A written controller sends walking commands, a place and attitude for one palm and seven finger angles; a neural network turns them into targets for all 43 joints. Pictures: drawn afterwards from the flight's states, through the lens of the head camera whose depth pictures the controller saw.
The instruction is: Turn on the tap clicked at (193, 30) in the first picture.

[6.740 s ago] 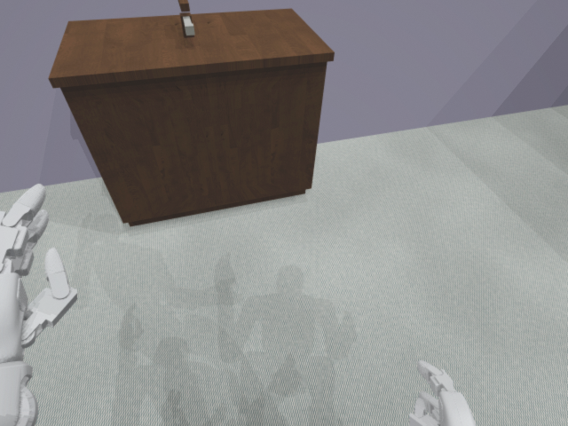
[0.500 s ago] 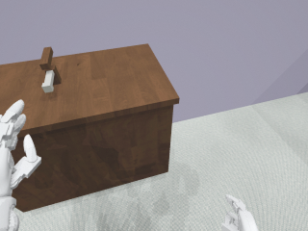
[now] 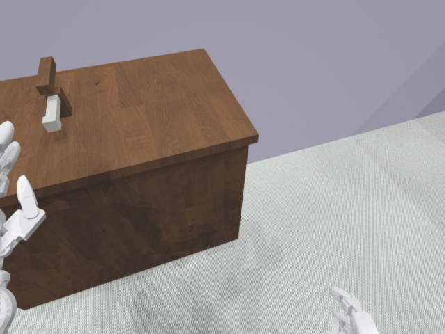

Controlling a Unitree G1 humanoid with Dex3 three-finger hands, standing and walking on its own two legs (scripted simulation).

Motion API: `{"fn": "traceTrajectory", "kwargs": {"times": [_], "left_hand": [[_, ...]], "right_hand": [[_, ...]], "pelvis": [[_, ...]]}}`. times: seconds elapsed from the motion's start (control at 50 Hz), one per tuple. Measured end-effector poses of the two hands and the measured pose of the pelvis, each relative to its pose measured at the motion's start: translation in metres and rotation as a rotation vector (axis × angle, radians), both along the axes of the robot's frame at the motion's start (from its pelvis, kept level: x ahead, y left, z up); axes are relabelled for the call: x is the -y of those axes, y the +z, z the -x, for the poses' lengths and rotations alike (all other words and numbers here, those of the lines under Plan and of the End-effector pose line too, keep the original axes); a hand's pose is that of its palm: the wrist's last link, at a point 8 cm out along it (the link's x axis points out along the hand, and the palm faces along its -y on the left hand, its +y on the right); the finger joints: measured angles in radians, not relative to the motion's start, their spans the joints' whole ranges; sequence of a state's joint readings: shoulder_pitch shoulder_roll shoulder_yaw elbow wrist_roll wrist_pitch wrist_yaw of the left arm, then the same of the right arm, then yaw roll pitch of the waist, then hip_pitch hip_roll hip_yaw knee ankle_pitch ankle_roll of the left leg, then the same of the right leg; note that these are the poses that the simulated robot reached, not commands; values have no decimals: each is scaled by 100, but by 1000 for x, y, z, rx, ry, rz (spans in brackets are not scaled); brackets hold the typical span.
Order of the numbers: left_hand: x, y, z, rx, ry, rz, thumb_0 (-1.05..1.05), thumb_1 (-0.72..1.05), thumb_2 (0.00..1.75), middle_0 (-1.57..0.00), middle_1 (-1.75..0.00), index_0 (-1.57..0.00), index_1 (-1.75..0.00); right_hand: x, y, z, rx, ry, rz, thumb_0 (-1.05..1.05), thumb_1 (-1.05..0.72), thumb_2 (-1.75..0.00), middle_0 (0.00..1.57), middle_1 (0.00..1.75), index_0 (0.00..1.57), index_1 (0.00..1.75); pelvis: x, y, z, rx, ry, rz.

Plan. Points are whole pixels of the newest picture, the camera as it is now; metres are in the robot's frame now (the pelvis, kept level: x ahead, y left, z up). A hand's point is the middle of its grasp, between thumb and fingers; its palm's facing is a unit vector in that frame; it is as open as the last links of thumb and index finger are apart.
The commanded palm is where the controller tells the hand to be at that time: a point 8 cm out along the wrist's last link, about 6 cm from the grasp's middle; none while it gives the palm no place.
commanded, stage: look again from close up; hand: left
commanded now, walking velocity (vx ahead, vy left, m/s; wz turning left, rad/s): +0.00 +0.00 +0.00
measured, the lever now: (52, 123) +0.52 +0.43 +0.06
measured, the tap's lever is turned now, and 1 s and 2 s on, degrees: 0 0 0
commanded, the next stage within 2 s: shuffle to correct the standing spot in 0.06 s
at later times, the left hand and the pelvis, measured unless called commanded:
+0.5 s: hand (24, 197) +0.26 +0.30 +0.15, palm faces +0.42 -0.81 -0.41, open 7.4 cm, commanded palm +0.21 +0.33 +0.18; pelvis +0.06 +0.04 -0.01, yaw +1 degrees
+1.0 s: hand (12, 152) +0.33 +0.34 +0.18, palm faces +0.44 -0.80 -0.41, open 7.5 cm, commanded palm +0.26 +0.37 +0.18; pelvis +0.10 +0.09 -0.01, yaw +0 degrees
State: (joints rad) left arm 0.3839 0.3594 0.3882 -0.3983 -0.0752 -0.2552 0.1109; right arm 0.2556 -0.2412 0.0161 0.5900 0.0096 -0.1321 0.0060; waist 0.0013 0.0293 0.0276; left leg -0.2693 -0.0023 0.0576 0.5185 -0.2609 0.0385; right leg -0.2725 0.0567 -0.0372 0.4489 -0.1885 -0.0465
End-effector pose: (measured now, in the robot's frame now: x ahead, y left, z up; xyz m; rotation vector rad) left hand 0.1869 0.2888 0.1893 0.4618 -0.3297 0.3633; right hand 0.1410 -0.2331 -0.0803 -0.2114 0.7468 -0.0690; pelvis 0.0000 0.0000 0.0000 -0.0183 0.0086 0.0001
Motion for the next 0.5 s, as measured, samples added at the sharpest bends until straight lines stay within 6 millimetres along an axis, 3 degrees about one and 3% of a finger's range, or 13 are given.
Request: {"fn": "traceTrajectory", "kwargs": {"times": [0.06,0.12,0.22,0.32,0.4,0.5], "left_hand": [[7,-28,-3,-119,-51,54,1,89,90,-21,-30,-20,-30],[-6,-37,-9,-167,-34,46,1,88,90,-21,-30,-21,-30],[-34,-16,-24,-82,36,-8,2,88,90,-22,-30,-21,-30],[-33,7,-28,18,6,-47,2,89,90,-21,-30,-21,-30],[-36,1,-29,-13,-11,-52,1,89,90,-21,-30,-21,-30],[-53,-22,-36,-74,51,-5,1,89,90,-21,-30,-21,-30]], "right_hand": [[-6,3,-7,-14,-11,25,1,-90,-90,21,30,20,30],[-15,7,-20,-27,9,54,1,-90,-90,20,30,20,30],[-33,11,-52,1,70,63,1,-90,-90,20,30,20,30],[-50,16,-85,78,85,31,1,-90,-90,21,30,20,30],[-59,17,-100,113,60,11,1,-90,-90,21,30,20,30],[-62,10,-105,93,47,13,1,-90,-90,21,30,20,30]], "pelvis": [[-8,2,-9,-4,-3,-5],[-12,3,-16,-10,7,-8],[-20,2,-23,-18,21,0],[-32,-2,-34,-25,20,7],[-40,-7,-45,-24,16,6],[-44,-12,-56,-14,18,-2]]}}
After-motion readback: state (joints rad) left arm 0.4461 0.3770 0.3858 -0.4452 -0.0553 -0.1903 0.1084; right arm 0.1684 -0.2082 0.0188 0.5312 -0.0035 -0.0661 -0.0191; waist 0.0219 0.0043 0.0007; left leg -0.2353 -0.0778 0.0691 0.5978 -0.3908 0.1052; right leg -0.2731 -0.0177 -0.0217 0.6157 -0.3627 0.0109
